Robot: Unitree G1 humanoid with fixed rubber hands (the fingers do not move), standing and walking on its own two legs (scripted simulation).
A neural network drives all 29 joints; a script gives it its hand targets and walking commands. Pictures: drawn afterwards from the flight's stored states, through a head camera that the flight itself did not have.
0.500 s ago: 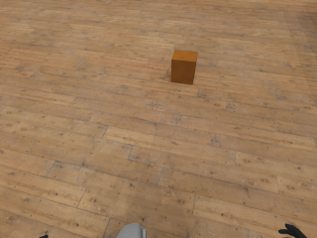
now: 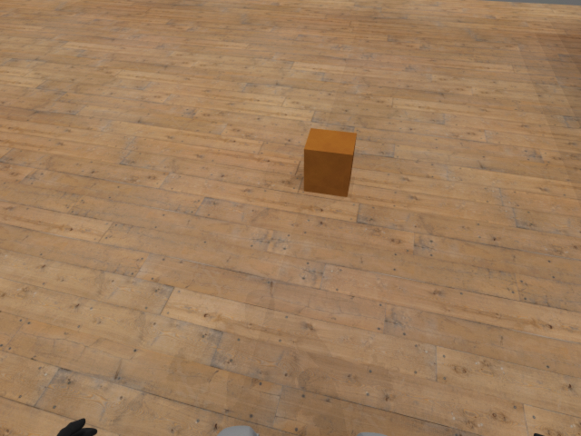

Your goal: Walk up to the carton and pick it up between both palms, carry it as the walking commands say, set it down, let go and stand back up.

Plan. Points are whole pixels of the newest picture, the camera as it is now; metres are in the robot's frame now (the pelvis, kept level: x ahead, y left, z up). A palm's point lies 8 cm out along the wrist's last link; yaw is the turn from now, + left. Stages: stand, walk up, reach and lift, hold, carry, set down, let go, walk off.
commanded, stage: walk up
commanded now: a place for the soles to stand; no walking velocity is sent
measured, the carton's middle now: (329, 163) +1.36 -0.16 -0.62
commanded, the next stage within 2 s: none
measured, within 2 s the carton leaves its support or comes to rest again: neither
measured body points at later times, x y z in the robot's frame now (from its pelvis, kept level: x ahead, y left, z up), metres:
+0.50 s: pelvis +0.23 -0.04 -0.01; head +0.23 -0.05 +0.44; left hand +0.34 +0.30 -0.09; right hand +0.30 -0.39 -0.11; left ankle +0.20 +0.12 -0.68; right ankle +0.29 -0.15 -0.71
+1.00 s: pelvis +0.43 -0.08 -0.01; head +0.44 -0.08 +0.44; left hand +0.54 +0.26 -0.10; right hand +0.50 -0.43 -0.10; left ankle +0.43 +0.08 -0.71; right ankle +0.52 -0.20 -0.71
